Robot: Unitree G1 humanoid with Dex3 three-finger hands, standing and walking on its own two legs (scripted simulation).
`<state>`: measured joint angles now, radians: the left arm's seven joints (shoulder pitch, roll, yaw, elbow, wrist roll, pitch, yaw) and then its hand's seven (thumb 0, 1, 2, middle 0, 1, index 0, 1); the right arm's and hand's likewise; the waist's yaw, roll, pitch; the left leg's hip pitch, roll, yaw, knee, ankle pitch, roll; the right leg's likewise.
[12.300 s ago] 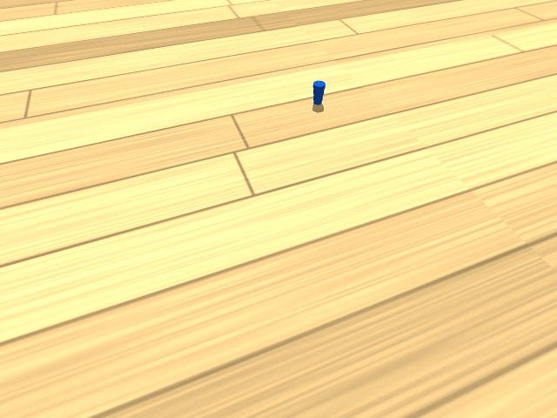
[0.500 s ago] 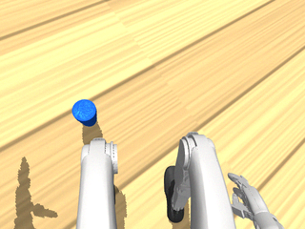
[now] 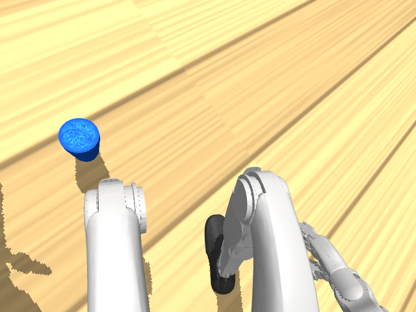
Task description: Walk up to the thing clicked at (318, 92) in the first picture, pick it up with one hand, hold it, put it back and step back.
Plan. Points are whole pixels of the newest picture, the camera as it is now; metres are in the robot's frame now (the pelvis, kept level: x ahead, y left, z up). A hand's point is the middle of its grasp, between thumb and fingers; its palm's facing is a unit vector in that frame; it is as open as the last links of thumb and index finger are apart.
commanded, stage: approach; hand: left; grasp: from the side
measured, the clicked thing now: (83, 144) +0.44 +0.22 -0.26
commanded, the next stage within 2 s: close in in 0.12 s
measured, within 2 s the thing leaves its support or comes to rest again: neither
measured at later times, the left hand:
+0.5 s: hand (52, 152) +0.41 +0.27 -0.20, palm faces +0.14 -0.99 +0.05, open 17.6 cm
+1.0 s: hand (78, 151) +0.42 +0.23 -0.23, palm faces +0.14 -0.99 +0.02, open 16.9 cm
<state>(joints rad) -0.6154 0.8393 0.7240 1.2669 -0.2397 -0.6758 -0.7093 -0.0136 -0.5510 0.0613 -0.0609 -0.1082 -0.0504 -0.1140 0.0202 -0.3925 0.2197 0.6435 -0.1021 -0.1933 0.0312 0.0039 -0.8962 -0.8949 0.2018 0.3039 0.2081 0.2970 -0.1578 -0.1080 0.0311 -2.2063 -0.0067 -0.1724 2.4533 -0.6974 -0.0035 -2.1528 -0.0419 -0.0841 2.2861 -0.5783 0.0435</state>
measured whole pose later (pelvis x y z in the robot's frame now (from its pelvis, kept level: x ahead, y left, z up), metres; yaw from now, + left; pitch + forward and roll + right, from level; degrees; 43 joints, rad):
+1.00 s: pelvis -0.02 +0.02 -0.05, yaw -7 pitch +9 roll -20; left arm -0.60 0.81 0.45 1.52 -0.05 -1.20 -0.03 -0.02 -0.45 0.12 -0.07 -0.10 -0.07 -0.09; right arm -0.15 -0.39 0.53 0.55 -0.38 -0.03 0.16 0.00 -0.91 -0.90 0.20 0.30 0.21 0.30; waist -0.27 -0.28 0.31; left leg -2.18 -0.02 -0.37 2.68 -0.70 0.03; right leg -2.03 0.02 -0.23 2.34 -0.52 0.07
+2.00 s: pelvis -0.01 +0.03 -0.04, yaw -8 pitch +10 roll -21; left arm -0.65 0.85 0.45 1.51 0.00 -1.18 0.10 0.04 -0.24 0.90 -0.76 -0.94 -0.64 -0.95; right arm -0.18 -0.38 0.55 0.55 -0.39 0.00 0.17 0.00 -0.91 -0.90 0.20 0.30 0.21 0.30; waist -0.27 -0.30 0.34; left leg -2.18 -0.01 -0.40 2.68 -0.73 0.02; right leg -2.03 0.04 -0.25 2.32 -0.52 0.08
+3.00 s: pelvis +0.01 +0.00 +0.01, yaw +1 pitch +29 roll -9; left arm -0.58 0.46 0.34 0.87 -0.10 -0.67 -0.16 0.04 -0.32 0.98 -0.81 -0.92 -0.69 -0.92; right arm 0.05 -0.31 0.11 0.64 -0.10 0.06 0.10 0.00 -0.90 -0.90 0.20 0.30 0.21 0.30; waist -0.13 -0.02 -0.06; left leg -2.23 -0.02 -0.15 2.42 -0.70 -0.01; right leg -2.18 -0.05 -0.07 2.27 -0.60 0.05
